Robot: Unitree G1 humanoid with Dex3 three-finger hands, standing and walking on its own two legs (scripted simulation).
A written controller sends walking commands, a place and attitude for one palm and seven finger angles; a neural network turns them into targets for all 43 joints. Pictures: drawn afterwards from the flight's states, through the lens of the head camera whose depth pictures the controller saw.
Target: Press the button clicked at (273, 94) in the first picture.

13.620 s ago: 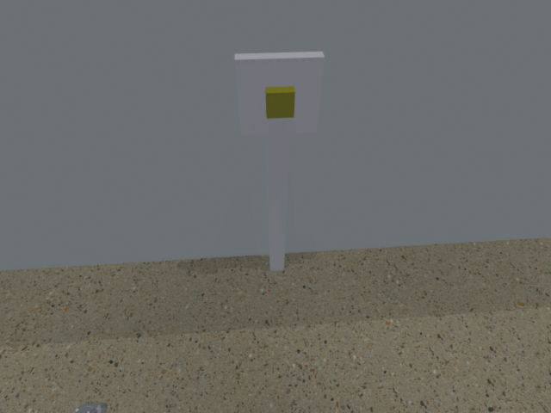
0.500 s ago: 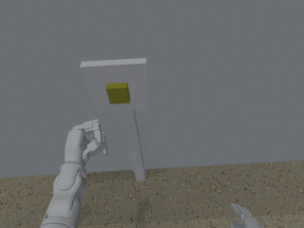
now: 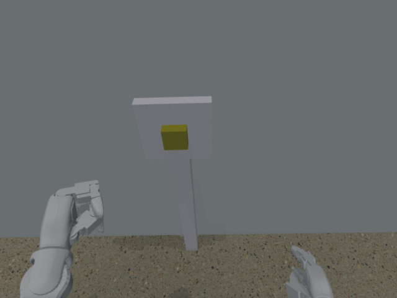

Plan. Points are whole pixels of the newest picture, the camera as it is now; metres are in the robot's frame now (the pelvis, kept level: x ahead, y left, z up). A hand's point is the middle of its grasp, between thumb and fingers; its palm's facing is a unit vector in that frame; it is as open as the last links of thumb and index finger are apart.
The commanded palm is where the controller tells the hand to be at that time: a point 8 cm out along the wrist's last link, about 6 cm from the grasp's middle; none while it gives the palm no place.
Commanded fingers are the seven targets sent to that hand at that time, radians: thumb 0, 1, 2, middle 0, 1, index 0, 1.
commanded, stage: draw the hand back to the body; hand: left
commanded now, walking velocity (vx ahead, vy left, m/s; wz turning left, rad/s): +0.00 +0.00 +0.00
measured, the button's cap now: (175, 136) +0.50 +0.13 +0.05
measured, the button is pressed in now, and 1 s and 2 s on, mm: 0 0 0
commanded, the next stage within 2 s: step back with the hand held close in 0.60 s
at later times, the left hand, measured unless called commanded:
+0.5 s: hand (44, 225) +0.17 +0.25 +0.16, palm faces +0.43 -0.82 -0.37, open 3.1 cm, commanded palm +0.12 +0.29 +0.17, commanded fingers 0.00 0.90 0.90 -1.30 -1.50 -1.30 -1.50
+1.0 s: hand (55, 225) +0.18 +0.24 +0.15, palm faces +0.28 -0.83 -0.48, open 3.1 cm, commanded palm +0.12 +0.29 +0.17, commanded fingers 0.00 0.90 0.90 -1.30 -1.50 -1.30 -1.50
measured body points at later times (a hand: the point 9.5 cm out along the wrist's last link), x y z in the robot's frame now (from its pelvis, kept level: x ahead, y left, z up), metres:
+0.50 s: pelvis +0.00 +0.01 +0.00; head -0.03 -0.01 +0.45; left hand +0.14 +0.29 +0.18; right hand +0.20 -0.20 -0.08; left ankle +0.01 +0.11 -0.74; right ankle -0.03 -0.12 -0.74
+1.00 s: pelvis -0.02 +0.02 +0.00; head +0.00 +0.00 +0.45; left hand +0.16 +0.29 +0.17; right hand +0.16 -0.23 -0.08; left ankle +0.01 +0.11 -0.74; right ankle -0.03 -0.12 -0.74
